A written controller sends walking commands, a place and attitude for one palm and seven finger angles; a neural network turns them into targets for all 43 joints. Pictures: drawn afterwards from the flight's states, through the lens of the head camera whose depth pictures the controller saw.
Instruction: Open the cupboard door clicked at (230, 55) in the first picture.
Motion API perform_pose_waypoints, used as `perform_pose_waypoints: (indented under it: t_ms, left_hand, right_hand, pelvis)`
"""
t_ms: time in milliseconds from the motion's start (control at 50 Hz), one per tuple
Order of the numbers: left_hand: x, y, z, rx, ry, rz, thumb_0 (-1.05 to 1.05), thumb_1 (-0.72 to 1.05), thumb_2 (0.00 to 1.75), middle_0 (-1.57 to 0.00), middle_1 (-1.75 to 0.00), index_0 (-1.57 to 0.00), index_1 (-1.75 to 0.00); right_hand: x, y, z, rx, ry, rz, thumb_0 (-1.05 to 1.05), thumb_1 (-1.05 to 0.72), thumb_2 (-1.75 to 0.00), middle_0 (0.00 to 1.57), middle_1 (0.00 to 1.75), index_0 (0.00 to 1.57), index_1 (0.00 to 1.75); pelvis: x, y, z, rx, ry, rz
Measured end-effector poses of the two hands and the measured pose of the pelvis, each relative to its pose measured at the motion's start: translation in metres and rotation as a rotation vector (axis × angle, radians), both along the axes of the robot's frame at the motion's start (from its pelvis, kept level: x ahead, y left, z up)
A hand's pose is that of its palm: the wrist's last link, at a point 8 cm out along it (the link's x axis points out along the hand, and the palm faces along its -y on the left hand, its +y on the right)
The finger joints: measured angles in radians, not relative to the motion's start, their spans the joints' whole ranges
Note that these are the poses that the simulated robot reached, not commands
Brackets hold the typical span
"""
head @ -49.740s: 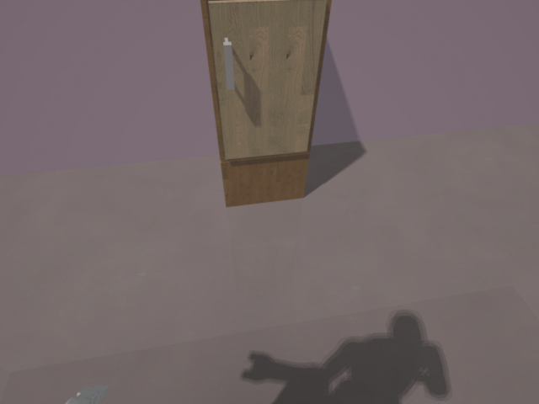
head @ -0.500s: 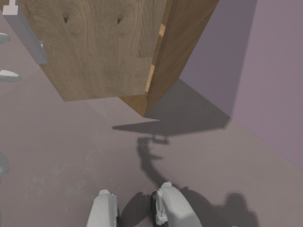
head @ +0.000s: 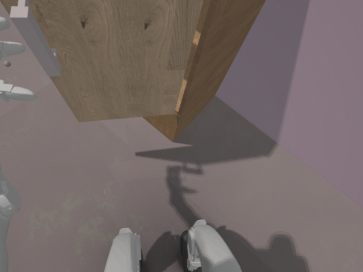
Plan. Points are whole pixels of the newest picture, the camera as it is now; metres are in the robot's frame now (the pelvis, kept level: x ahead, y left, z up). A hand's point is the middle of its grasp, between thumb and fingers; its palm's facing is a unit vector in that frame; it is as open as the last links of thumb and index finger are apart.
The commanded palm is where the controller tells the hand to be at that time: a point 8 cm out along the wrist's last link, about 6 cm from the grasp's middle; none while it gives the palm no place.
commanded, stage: slide the fingers in behind the handle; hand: left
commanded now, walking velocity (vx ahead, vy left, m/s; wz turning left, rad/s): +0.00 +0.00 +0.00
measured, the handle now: (40, 37) +0.56 +0.25 +0.07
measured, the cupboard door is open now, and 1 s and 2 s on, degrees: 49 50 50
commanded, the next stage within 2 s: close the thumb around the handle in 1.28 s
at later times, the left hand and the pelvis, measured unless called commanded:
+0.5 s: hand (29, 65) +0.50 +0.26 +0.07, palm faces +0.08 -1.00 +0.00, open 14.0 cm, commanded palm +0.48 +0.29 +0.07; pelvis +0.01 +0.00 +0.01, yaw +0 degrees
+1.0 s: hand (44, 63) +0.50 +0.23 +0.08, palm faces +0.10 -0.99 -0.02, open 14.1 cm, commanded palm +0.48 +0.26 +0.07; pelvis +0.00 -0.01 +0.01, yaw +1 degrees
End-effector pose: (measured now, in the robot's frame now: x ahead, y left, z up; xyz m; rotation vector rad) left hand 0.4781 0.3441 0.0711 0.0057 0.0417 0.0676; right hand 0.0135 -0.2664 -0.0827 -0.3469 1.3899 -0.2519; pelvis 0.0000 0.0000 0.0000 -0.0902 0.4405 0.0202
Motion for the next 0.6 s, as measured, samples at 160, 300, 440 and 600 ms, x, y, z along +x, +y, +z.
perform_pose_waypoints:
  t_ms: [160, 300, 440, 600]
  left_hand:
    - [0.003, -0.01, 0.003, -0.002, 0.006, 0.016, -0.01, -0.5, 0.3, -0.3, -1.19, -0.3, -1.2]
    - [0.001, -0.015, 0.006, 0.018, -0.013, 0.018, -0.01, -0.5, 0.3, -0.3, -1.19, -0.3, -1.2]
    - [-0.002, -0.031, 0.003, -0.01, 0.0, 0.004, -0.01, -0.5, 0.3, -0.3, -1.19, -0.3, -1.2]
    - [-0.002, -0.043, 0.005, 0.014, -0.037, 0.026, -0.01, -0.5, 0.3, -0.3, -1.2, -0.3, -1.2]
  right_hand:
    - [0.003, 0.009, -0.001, 0.027, -0.02, -0.008, 0.01, -0.9, -0.9, 0.2, 0.3, 0.2, 0.29]
    - [0.002, 0.012, -0.001, 0.042, -0.015, -0.012, 0.01, -0.9, -0.9, 0.2, 0.3, 0.2, 0.29]
    - [0.004, 0.009, 0.0, 0.046, -0.014, -0.011, 0.01, -0.9, -0.9, 0.2, 0.3, 0.2, 0.29]
    - [0.009, 0.002, 0.0, 0.04, -0.038, -0.006, 0.01, -0.9, -0.9, 0.2, 0.3, 0.2, 0.29]
  pelvis:
    - [0.002, 0.003, 0.003, 0.004, -0.014, -0.003]
    - [0.005, 0.004, 0.006, 0.009, -0.019, -0.005]
    - [0.007, 0.002, 0.008, 0.013, -0.031, 0.001]
    - [0.007, -0.002, 0.008, 0.019, -0.034, -0.002]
